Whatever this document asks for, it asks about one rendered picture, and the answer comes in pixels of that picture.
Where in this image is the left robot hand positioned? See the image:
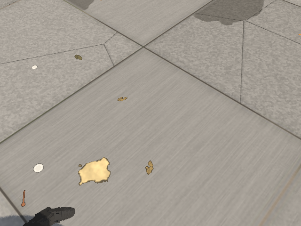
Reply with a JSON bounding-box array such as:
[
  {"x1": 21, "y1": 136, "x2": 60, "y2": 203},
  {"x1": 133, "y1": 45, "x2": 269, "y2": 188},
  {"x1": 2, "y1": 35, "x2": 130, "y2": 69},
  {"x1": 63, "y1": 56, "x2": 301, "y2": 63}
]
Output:
[{"x1": 23, "y1": 207, "x2": 75, "y2": 226}]

